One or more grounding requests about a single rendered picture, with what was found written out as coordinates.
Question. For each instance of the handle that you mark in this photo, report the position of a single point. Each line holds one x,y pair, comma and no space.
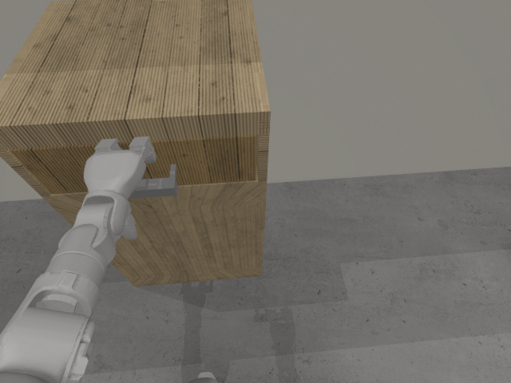
157,187

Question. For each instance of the robot left forearm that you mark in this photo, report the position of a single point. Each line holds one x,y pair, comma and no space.
72,279

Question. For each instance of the left robot hand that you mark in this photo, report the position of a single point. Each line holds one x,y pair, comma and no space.
112,169

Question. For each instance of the cabinet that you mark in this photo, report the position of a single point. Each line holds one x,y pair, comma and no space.
169,69

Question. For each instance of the drawer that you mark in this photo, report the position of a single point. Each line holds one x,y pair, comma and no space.
207,160

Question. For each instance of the robot left shin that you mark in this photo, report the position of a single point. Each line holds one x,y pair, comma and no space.
206,374

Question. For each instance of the left robot upper arm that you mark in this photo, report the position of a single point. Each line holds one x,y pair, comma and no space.
47,346

